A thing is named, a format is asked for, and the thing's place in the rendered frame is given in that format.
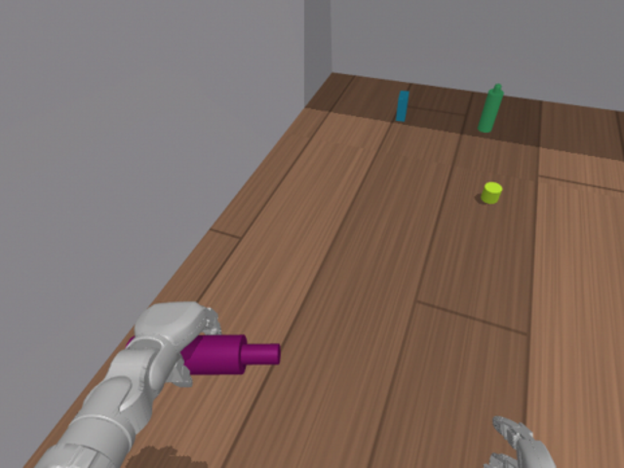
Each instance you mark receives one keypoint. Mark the right robot hand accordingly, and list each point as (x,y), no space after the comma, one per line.
(530,453)

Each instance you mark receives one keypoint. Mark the left robot arm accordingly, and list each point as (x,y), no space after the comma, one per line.
(104,430)

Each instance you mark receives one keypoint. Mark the left robot hand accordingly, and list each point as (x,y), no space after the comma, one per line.
(180,323)

